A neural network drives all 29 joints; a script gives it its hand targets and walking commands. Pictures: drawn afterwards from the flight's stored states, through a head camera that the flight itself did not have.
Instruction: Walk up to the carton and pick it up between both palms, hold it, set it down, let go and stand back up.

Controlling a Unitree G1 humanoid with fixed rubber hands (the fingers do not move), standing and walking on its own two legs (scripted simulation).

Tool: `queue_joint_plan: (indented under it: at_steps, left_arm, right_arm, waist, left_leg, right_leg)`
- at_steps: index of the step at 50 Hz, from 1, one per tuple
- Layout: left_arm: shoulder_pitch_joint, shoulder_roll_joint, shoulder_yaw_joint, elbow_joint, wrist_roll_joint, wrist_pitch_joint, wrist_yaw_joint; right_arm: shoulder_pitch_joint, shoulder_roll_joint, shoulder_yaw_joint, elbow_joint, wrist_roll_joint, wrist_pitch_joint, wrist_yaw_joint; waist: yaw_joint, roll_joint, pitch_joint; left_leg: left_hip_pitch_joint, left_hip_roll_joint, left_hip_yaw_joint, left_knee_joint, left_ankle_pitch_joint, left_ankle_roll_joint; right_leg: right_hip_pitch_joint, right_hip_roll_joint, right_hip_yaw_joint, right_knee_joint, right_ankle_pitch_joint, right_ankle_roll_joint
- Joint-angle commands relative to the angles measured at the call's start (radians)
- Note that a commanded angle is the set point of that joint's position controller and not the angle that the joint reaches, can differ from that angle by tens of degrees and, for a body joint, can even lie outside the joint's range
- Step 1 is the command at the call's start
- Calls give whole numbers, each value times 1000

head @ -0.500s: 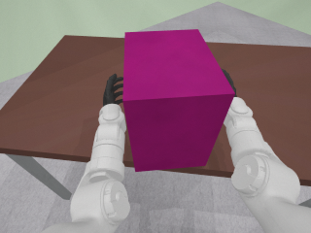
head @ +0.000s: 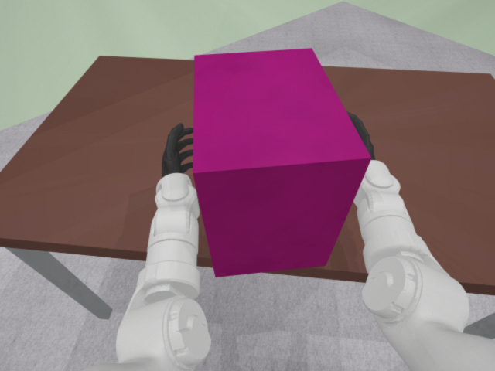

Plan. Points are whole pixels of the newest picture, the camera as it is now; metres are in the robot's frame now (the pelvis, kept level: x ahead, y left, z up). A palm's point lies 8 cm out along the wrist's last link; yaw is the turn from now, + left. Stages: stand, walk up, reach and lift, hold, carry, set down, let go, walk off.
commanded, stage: set down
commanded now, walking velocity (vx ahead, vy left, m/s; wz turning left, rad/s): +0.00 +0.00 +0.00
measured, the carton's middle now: (262, 164) +0.46 +0.02 +0.07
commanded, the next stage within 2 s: none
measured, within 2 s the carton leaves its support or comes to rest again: rests again in 0.96 s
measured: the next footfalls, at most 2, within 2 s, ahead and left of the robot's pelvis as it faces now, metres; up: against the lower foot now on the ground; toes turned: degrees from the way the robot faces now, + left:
none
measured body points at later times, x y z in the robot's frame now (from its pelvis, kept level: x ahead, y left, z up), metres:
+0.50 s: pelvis +0.00 +0.00 +0.00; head +0.04 +0.01 +0.45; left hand +0.41 +0.16 +0.11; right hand +0.45 -0.14 +0.11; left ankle -0.03 +0.16 -0.75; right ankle +0.01 -0.08 -0.75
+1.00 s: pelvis -0.01 +0.01 -0.01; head +0.05 +0.00 +0.44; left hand +0.43 +0.16 +0.10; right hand +0.48 -0.15 +0.10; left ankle -0.03 +0.16 -0.75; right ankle +0.01 -0.08 -0.75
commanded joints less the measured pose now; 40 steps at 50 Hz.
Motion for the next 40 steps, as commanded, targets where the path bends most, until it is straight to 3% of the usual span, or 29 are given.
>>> queue_joint_plan:
  at_steps: [1,27,28,36,40]
  left_arm:
    - [-501,-391,-234,6,-9,15,-68]
    - [-376,-392,-198,-13,26,48,-82]
    - [-372,-347,-194,-19,1,56,-78]
    - [-363,-259,-176,-47,4,62,-60]
    - [-403,-71,-227,-63,-61,36,12]
  right_arm:
    - [-482,353,177,-4,-18,-23,89]
    - [-381,343,183,-31,-41,9,111]
    - [-360,285,179,-49,-21,4,109]
    - [-354,129,144,-57,-17,9,102]
    - [-380,-113,182,-62,76,-11,32]
  waist:
    - [7,-29,-455]
    - [7,-42,-334]
    - [-16,-62,-302]
    - [2,-33,-334]
    - [6,-14,-378]
  left_leg:
    - [47,-44,122,-9,242,24]
    - [81,-43,123,-17,229,43]
    - [86,-30,117,-34,165,45]
    - [149,-33,128,-19,193,30]
    - [133,-38,127,-6,227,22]
  right_leg:
    - [372,-33,-54,26,341,94]
    - [315,-28,-53,9,267,100]
    - [325,-28,-66,12,288,113]
    - [248,-27,-66,2,267,109]
    - [214,-15,-47,6,300,109]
